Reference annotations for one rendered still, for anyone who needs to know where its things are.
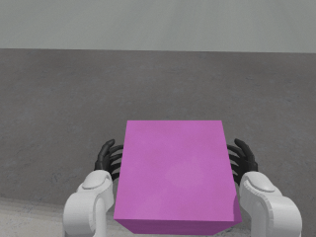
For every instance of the robot right hand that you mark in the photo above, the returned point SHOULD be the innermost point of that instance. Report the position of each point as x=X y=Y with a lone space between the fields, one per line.
x=246 y=160

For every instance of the right robot forearm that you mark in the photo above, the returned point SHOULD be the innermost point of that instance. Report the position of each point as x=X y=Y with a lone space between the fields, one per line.
x=272 y=214

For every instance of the carton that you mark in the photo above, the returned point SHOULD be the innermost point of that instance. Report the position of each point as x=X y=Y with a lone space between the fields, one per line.
x=175 y=178

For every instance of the left robot forearm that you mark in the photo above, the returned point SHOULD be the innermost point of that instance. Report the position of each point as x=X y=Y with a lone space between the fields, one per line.
x=85 y=212

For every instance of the robot left hand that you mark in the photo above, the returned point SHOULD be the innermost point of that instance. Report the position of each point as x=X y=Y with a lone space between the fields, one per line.
x=105 y=159

